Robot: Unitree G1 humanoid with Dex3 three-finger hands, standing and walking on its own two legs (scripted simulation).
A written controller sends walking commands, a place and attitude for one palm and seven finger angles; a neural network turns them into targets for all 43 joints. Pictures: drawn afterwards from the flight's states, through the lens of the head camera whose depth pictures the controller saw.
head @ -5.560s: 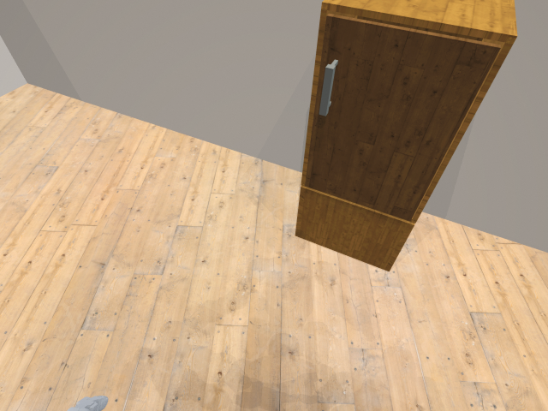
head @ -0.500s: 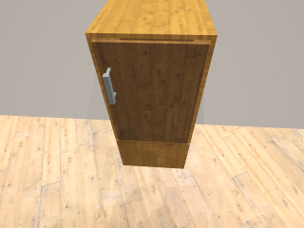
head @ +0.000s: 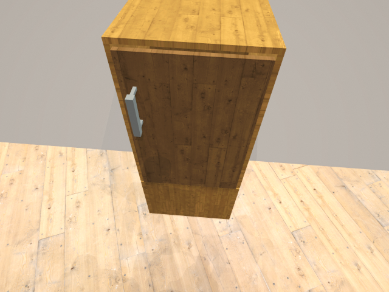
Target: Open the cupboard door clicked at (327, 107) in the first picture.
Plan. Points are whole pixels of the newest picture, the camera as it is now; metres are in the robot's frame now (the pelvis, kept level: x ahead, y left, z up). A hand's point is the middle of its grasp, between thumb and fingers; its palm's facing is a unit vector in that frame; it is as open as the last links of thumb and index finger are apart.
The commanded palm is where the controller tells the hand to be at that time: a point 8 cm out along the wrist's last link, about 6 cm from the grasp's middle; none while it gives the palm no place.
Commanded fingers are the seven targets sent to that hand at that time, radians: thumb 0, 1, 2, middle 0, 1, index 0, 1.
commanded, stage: come to a stop and stand still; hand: left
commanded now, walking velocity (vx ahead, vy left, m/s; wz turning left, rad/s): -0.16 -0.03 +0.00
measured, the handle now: (136, 112) +0.56 +0.21 +0.02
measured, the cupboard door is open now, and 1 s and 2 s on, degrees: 0 0 0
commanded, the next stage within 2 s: none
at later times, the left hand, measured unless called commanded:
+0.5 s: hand out of the picture +0.06 +0.19 -0.17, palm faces +0.00 -0.97 -0.25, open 7.3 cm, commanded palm none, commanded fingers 0.00 0.90 0.90 -0.20 -0.30 -0.20 -0.30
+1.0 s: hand out of the picture -0.04 +0.21 -0.16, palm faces +0.03 -0.97 -0.24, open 7.4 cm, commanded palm none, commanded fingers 0.00 0.90 0.90 -0.20 -0.30 -0.20 -0.30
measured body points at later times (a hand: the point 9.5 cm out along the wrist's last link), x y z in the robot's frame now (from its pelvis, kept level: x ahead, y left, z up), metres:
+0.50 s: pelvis +0.00 +0.00 -0.01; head +0.04 +0.00 +0.44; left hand +0.06 +0.24 -0.16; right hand +0.06 -0.24 -0.15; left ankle -0.03 +0.11 -0.73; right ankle -0.02 -0.12 -0.73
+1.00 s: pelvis -0.08 +0.02 +0.00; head -0.10 +0.02 +0.45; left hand -0.05 +0.26 -0.14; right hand -0.05 -0.22 -0.14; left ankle -0.03 +0.11 -0.73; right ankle -0.02 -0.12 -0.73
